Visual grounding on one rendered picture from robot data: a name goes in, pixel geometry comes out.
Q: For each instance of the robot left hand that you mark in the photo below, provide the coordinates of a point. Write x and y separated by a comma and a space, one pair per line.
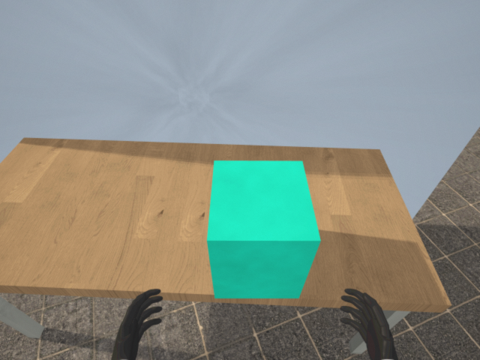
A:
132, 327

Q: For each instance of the carton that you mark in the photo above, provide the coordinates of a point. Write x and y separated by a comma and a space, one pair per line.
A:
262, 230

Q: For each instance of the robot right hand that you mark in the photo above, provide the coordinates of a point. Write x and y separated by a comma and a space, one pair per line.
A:
374, 328

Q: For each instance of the table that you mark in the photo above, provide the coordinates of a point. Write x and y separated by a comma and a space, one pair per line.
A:
114, 219

